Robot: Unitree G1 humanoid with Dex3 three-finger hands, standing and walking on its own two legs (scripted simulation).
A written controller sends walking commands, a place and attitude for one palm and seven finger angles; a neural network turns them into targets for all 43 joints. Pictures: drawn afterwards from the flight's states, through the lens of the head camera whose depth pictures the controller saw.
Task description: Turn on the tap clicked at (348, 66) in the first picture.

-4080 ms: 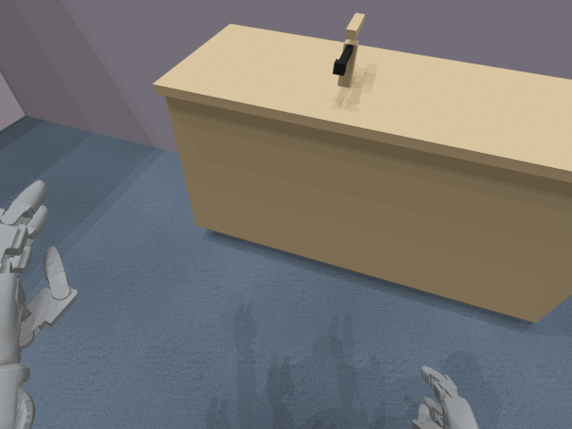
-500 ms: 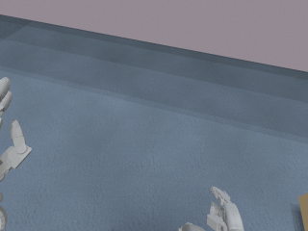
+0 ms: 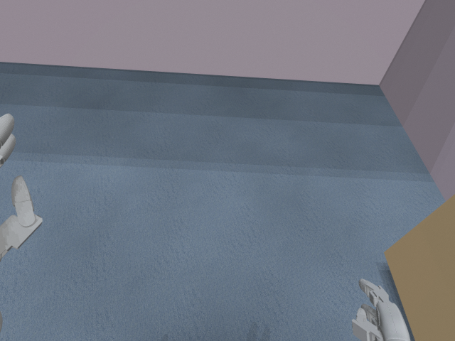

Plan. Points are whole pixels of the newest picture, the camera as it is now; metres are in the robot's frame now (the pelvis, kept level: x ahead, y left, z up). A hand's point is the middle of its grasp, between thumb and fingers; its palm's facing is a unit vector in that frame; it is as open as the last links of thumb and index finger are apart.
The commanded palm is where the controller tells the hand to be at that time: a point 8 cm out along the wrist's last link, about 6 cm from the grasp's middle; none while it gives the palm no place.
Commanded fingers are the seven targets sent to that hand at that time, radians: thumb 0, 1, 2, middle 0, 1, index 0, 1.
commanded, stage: turn to face it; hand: left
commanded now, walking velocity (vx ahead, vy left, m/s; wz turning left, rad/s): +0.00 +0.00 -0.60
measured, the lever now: out of the picture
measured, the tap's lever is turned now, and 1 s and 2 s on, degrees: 0 0 0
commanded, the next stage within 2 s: none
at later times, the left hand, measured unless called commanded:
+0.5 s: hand (155, 223) +0.23 +0.11 +0.18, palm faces +0.06 -0.85 -0.52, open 7.4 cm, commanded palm +0.19 +0.18 +0.19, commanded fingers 0.00 0.90 0.90 -0.20 -0.30 -0.20 -0.30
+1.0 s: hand (240, 260) +0.19 +0.01 +0.17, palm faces -0.14 -0.85 -0.50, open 7.5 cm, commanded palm +0.16 +0.09 +0.19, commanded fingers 0.00 0.90 0.90 -0.20 -0.30 -0.20 -0.30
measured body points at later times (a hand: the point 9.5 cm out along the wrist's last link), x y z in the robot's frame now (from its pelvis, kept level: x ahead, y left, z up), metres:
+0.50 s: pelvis -0.05 -0.04 +0.00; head -0.01 -0.07 +0.45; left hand +0.22 +0.16 +0.20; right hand +0.02 -0.32 -0.11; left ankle -0.01 +0.10 -0.67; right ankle +0.00 -0.12 -0.73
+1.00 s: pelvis -0.13 -0.05 -0.01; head -0.11 -0.09 +0.44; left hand +0.19 +0.06 +0.20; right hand -0.10 -0.30 -0.12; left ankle -0.02 +0.10 -0.72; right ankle -0.17 -0.14 -0.73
